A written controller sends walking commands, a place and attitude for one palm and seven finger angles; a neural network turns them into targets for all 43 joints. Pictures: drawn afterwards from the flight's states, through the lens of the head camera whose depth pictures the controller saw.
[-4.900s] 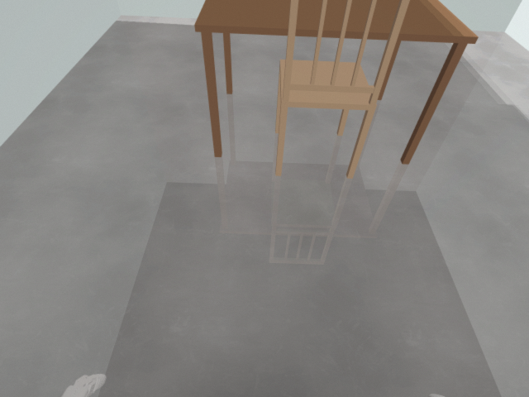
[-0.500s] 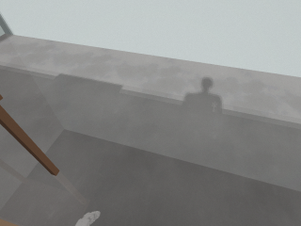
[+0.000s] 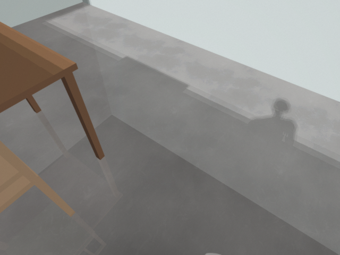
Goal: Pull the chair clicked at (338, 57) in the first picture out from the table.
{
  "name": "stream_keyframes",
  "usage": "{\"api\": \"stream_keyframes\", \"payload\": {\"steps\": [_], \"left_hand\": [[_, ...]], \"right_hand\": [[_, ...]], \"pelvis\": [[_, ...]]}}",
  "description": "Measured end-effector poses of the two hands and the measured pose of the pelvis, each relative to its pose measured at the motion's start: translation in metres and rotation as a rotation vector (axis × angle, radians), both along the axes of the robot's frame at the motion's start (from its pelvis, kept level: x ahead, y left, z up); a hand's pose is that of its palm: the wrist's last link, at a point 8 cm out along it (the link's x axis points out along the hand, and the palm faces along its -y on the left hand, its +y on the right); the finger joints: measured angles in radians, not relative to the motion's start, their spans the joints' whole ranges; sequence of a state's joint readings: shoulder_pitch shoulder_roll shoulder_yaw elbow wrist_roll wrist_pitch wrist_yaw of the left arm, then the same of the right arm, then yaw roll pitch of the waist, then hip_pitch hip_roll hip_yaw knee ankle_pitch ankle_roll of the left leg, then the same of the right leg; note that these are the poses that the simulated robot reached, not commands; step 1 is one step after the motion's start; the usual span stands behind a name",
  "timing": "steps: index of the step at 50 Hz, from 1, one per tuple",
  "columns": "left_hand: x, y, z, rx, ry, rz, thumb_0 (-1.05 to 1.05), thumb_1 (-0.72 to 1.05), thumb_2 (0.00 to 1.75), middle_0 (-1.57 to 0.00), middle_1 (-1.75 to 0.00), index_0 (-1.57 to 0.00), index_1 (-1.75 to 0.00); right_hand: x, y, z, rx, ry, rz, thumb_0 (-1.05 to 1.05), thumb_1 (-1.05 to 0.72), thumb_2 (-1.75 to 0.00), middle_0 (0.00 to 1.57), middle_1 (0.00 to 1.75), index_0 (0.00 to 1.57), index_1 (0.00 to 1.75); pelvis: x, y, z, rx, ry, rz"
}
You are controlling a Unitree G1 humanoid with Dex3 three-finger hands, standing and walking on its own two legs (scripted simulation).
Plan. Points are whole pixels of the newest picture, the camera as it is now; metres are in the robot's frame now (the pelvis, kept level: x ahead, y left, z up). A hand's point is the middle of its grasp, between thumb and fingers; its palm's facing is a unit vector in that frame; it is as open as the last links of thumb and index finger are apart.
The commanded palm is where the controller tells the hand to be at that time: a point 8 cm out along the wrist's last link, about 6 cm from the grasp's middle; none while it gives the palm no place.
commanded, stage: turn to face it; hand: left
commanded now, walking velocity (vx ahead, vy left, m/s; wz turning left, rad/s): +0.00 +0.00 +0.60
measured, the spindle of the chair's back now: out of the picture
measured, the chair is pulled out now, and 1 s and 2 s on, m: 0.00 0.00 0.00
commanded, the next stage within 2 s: take the last steps up to it in 1.40 s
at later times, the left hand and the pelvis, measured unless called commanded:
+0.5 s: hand out of the picture -0.06 +0.16 -0.16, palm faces +0.36 -0.90 -0.26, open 7.3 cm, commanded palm none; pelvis -0.05 -0.05 +0.00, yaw +20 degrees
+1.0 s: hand out of the picture -0.09 +0.24 -0.15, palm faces +0.59 -0.77 -0.25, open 7.3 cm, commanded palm none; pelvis -0.07 +0.00 +0.00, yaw +36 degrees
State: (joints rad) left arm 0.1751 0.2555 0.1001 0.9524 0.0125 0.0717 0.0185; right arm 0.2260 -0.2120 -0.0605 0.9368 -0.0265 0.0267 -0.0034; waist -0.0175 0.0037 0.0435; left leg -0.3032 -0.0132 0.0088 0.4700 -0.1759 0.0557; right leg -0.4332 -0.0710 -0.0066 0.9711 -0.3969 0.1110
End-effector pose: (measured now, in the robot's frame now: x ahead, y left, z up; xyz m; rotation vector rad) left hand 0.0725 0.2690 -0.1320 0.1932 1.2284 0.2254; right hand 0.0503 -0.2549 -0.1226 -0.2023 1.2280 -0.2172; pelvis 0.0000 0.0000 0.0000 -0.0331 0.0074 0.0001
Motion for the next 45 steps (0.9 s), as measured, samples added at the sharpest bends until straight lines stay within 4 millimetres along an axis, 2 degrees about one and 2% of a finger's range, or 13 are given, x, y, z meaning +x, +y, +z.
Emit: {"api": "stream_keyframes", "payload": {"steps": [5, 8, 10, 14, 20, 25, 31, 34, 38, 45], "left_hand": [[-0.001, -0.024, 0.008, 0.005, -0.075, 0.021, 0.01, 0.91, 0.9, -0.19, -0.29, -0.2, -0.3], [-0.01, -0.042, 0.01, 0.019, -0.125, 0.041, 0.0, 0.91, 0.9, -0.2, -0.3, -0.2, -0.3], [-0.024, -0.053, 0.013, 0.03, -0.135, 0.061, 0.0, 0.91, 0.9, -0.2, -0.3, -0.2, -0.3], [-0.059, -0.067, 0.022, 0.03, -0.108, 0.125, 0.0, 0.91, 0.9, -0.2, -0.3, -0.21, -0.3], [-0.108, -0.076, 0.018, 0.014, -0.057, 0.218, 0.0, 0.91, 0.9, -0.2, -0.3, -0.21, -0.3], [-0.155, -0.072, 0.006, -0.011, 0.0, 0.311, 0.0, 0.91, 0.9, -0.2, -0.3, -0.21, -0.3], [-0.22, -0.047, -0.023, -0.05, 0.078, 0.44, 0.0, 0.91, 0.9, -0.2, -0.3, -0.21, -0.3], [-0.242, -0.033, -0.029, -0.054, 0.124, 0.487, 0.01, 0.91, 0.9, -0.2, -0.3, -0.21, -0.3], [-0.245, -0.016, -0.019, -0.048, 0.094, 0.521, 0.01, 0.91, 0.9, -0.2, -0.3, -0.2, -0.3], [-0.221, 0.005, -0.002, -0.008, -0.043, 0.545, 0.01, 0.91, 0.9, -0.2, -0.3, -0.2, -0.3]], "right_hand": [[0.007, -0.018, -0.01, 0.024, -0.011, 0.052, 0.0, -0.9, -0.9, 0.21, 0.3, 0.21, 0.3], [0.012, -0.033, -0.022, 0.046, -0.017, 0.084, 0.0, -0.9, -0.9, 0.21, 0.3, 0.21, 0.3], [0.015, -0.041, -0.027, 0.054, -0.014, 0.103, 0.0, -0.9, -0.9, 0.21, 0.3, 0.21, 0.3], [0.024, -0.049, -0.021, 0.063, -0.001, 0.164, 0.01, -0.91, -0.9, 0.2, 0.3, 0.2, 0.3], [0.034, -0.049, -0.016, 0.054, 0.033, 0.253, 0.01, -0.91, -0.9, 0.2, 0.3, 0.2, 0.3], [0.051, -0.026, -0.015, 0.03, 0.061, 0.353, 0.01, -0.91, -0.9, 0.2, 0.3, 0.2, 0.3], [0.088, 0.032, -0.011, -0.004, -0.026, 0.505, 0.01, -0.91, -0.9, 0.2, 0.3, 0.2, 0.3], [0.096, 0.059, -0.002, -0.005, -0.077, 0.556, 0.01, -0.91, -0.9, 0.2, 0.3, 0.2, 0.3], [0.093, 0.079, 0.011, -0.01, -0.092, 0.592, 0.0, -0.91, -0.9, 0.21, 0.3, 0.21, 0.3], [0.082, 0.09, 0.012, 0.001, -0.057, 0.634, 0.0, -0.9, -0.9, 0.21, 0.3, 0.21, 0.3]], "pelvis": [[-0.013, -0.019, -0.004, 0.009, -0.002, 0.062], [-0.021, -0.035, -0.011, 0.028, 0.0, 0.101], [-0.027, -0.043, -0.012, 0.028, -0.008, 0.13], [-0.032, -0.053, -0.003, 0.053, -0.018, 0.192], [-0.039, -0.057, 0.001, 0.063, -0.018, 0.281], [-0.047, -0.048, -0.002, 0.054, -0.005, 0.35], [-0.06, -0.019, -0.018, 0.024, 0.011, 0.432], [-0.066, -0.01, -0.017, 0.022, 0.006, 0.455], [-0.07, -0.002, -0.006, -0.003, 0.0, 0.496], [-0.075, 0.003, 0.002, -0.003, -0.004, 0.572]]}}
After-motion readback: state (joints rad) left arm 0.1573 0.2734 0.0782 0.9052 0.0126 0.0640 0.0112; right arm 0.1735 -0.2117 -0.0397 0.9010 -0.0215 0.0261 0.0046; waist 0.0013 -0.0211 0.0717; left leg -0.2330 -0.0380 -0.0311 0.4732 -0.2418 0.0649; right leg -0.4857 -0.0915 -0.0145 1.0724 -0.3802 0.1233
